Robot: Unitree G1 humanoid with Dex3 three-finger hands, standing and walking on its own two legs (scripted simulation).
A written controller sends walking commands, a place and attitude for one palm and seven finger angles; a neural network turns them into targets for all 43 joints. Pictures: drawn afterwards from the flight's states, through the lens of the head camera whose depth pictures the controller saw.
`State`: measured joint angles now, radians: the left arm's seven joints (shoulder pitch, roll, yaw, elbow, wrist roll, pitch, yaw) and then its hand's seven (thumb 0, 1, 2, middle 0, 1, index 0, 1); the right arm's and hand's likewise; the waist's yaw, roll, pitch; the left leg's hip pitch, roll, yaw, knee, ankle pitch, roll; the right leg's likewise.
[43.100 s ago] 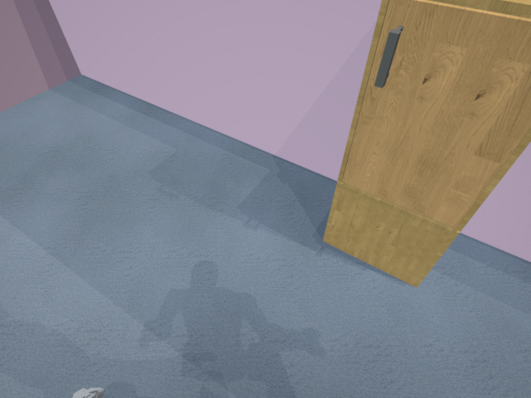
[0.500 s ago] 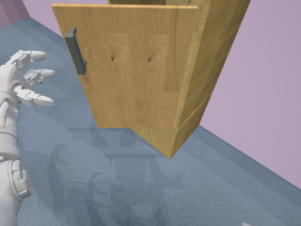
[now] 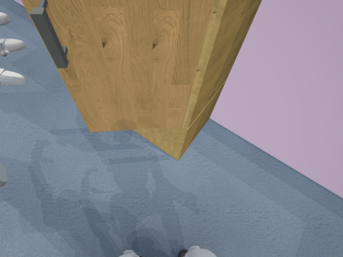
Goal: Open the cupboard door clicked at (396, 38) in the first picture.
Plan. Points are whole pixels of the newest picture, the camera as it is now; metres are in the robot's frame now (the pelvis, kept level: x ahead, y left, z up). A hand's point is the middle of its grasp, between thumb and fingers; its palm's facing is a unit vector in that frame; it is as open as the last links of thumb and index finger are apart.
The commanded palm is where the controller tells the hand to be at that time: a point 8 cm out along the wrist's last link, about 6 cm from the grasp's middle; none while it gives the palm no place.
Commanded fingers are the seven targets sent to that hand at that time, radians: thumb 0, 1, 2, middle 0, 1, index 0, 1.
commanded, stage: move the hooked fingers beside the handle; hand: left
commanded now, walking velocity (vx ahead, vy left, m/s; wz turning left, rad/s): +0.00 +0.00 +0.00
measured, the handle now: (53, 35) +0.57 +0.22 +0.15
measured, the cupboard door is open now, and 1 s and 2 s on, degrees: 41 41 41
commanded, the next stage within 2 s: slide the fingers in behind the handle in 1.12 s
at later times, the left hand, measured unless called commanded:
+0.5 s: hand (14, 45) +0.53 +0.29 +0.15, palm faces +0.04 -1.00 +0.00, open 14.0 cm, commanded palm +0.51 +0.32 +0.15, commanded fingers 0.00 -0.50 0.30 -0.30 -1.20 -0.30 -1.20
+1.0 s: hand (11, 48) +0.52 +0.28 +0.16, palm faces +0.05 -1.00 +0.01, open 14.0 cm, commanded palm +0.51 +0.32 +0.15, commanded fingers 0.00 -0.50 0.30 -0.30 -1.20 -0.30 -1.20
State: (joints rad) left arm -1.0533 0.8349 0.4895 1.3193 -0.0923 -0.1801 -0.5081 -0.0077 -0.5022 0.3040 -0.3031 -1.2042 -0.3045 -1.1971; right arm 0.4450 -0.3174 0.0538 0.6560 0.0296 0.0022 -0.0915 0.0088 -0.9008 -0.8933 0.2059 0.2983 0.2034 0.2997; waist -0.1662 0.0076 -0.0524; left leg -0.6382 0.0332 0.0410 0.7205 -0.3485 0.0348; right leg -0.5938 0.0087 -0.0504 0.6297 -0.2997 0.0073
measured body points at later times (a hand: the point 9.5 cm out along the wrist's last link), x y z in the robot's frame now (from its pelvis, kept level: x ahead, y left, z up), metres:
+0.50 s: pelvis +0.02 +0.00 +0.00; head +0.14 +0.02 +0.43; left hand +0.53 +0.34 +0.16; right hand -0.02 -0.26 -0.10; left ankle -0.01 +0.09 -0.72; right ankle -0.01 -0.13 -0.72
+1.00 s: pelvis +0.01 -0.01 +0.00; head +0.12 +0.01 +0.43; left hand +0.51 +0.33 +0.16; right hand +0.01 -0.29 -0.11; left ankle -0.01 +0.09 -0.72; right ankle -0.01 -0.13 -0.72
